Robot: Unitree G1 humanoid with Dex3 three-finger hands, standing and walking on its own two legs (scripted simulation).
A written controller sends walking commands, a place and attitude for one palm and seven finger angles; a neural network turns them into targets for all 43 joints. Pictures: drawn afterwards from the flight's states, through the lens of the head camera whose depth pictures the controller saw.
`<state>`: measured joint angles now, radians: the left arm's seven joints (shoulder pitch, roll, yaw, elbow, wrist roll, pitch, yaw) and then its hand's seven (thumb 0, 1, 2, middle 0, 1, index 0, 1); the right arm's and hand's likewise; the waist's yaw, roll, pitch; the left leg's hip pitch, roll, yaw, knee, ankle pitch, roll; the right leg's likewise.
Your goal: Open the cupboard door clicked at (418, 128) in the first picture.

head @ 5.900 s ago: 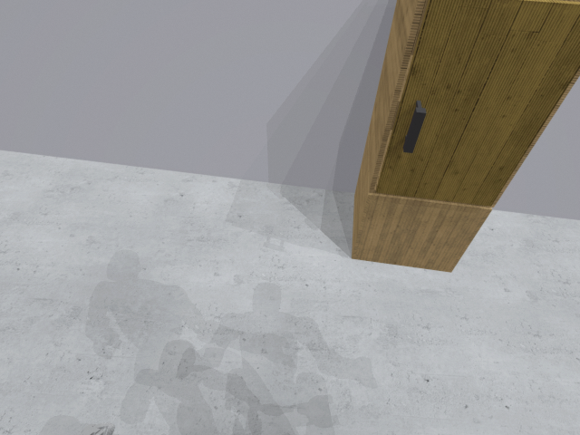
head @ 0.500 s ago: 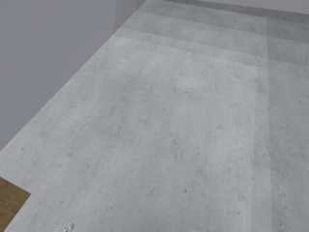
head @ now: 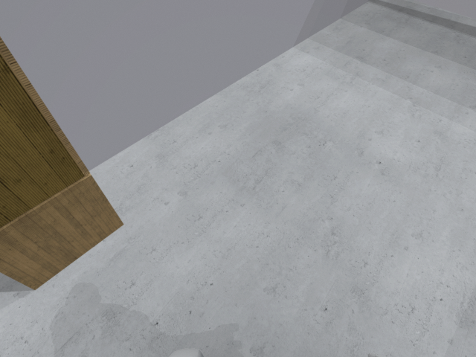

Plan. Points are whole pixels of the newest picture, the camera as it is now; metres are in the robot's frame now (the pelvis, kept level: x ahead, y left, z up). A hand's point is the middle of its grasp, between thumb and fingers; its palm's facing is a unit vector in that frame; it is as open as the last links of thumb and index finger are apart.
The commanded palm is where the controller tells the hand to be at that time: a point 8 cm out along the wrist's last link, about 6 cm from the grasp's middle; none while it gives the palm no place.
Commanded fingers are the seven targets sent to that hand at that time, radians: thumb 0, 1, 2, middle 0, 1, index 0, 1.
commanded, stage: turn to face it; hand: left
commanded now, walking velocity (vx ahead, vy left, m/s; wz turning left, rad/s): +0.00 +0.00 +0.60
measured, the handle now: out of the picture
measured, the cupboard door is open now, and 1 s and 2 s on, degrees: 0 0 0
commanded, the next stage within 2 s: take the last steps up to it in 1.42 s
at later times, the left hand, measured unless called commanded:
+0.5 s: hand out of the picture +0.06 +0.24 -0.14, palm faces +0.28 -0.92 -0.27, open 7.4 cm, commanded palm none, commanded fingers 0.00 0.90 0.90 -0.20 -0.30 -0.20 -0.30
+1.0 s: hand out of the picture -0.15 +0.20 -0.18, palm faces +0.60 -0.75 -0.26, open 7.4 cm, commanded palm none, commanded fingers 0.00 0.90 0.90 -0.20 -0.30 -0.20 -0.30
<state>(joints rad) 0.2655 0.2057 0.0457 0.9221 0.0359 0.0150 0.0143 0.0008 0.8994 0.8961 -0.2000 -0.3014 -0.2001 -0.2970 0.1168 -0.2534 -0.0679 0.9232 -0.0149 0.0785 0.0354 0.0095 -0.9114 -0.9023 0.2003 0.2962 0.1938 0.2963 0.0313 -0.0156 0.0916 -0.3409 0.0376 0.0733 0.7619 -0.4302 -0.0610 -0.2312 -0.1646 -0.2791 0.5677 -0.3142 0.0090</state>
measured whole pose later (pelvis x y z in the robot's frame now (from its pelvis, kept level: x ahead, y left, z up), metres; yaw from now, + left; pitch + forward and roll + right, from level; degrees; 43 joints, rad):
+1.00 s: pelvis -0.05 +0.00 -0.01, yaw +36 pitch +0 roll +0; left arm 0.26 0.24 0.06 0.92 0.03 0.03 0.01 0.00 0.90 0.90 -0.20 -0.30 -0.20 -0.30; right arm 0.16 -0.26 -0.07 0.92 -0.02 0.05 0.03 0.01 -0.91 -0.90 0.20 0.30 0.19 0.30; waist 0.02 -0.02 0.08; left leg -0.27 0.03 0.08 0.59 -0.31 -0.01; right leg -0.28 -0.20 -0.28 0.67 -0.34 0.04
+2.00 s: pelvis -0.07 +0.03 +0.01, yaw +50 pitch -1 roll -1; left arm 0.38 0.19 0.06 1.15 0.03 0.03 -0.02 0.01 0.91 0.90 -0.19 -0.30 -0.19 -0.30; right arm 0.33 -0.13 -0.03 1.07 -0.03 -0.04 -0.01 0.00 -0.91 -0.90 0.20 0.30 0.20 0.30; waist 0.01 -0.03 0.00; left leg -0.09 0.05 0.11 0.41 -0.31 0.01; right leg -0.43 -0.08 -0.10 0.98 -0.36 0.02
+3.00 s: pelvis +0.15 +0.23 +0.01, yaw +50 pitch -1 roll +0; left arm 0.29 0.14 0.03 1.10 0.02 0.02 0.02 0.00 0.91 0.90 -0.19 -0.30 -0.19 -0.30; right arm 0.17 -0.16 -0.03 1.06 -0.01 -0.01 -0.04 -0.02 -0.96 -0.90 0.21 0.30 0.20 0.30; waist 0.03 -0.03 0.06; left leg -0.23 0.03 0.15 0.45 -0.19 0.05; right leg -0.36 -0.08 -0.06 0.79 -0.40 0.04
